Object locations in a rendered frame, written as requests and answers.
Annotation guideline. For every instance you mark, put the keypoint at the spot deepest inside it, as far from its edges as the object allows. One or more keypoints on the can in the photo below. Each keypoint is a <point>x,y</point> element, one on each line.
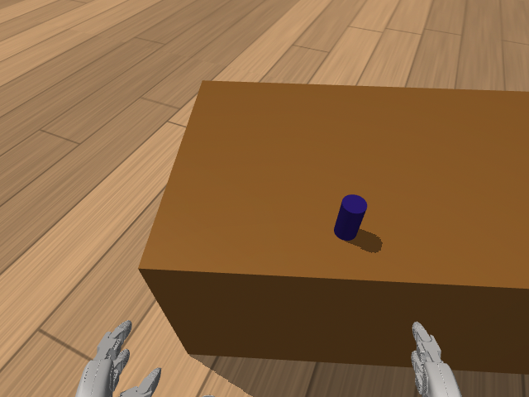
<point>350,216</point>

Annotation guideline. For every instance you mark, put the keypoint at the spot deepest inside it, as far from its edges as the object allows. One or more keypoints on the right robot hand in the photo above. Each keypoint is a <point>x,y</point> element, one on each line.
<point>434,378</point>

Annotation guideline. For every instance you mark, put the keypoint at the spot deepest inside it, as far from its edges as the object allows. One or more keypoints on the left robot hand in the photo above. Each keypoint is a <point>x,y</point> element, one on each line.
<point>101,375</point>

